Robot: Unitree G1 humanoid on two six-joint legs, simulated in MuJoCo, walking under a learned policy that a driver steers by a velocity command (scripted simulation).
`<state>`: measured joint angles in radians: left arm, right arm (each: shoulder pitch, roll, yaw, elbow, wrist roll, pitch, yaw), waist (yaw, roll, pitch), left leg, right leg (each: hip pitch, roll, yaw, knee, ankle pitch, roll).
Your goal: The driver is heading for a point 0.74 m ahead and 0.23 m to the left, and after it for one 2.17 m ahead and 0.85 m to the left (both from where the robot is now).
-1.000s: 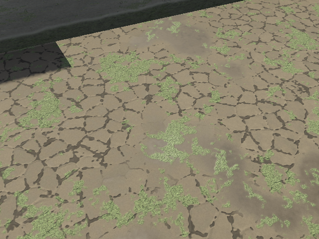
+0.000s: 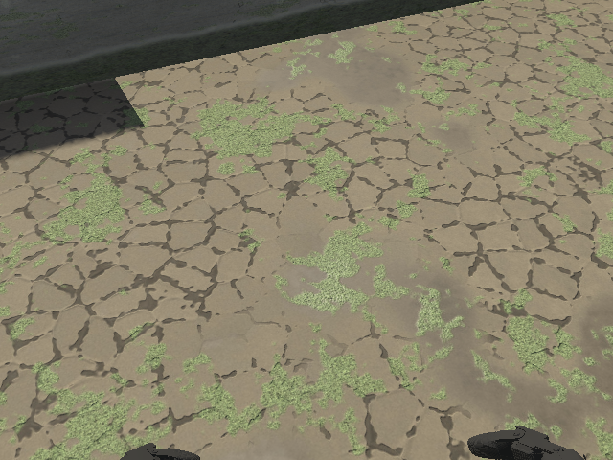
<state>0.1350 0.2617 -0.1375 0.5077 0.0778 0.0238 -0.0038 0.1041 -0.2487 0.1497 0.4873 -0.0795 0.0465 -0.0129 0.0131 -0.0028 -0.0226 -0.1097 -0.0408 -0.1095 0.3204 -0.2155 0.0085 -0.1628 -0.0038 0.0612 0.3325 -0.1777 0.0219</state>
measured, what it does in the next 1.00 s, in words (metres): stands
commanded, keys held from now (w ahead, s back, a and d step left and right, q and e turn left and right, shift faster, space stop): w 1.00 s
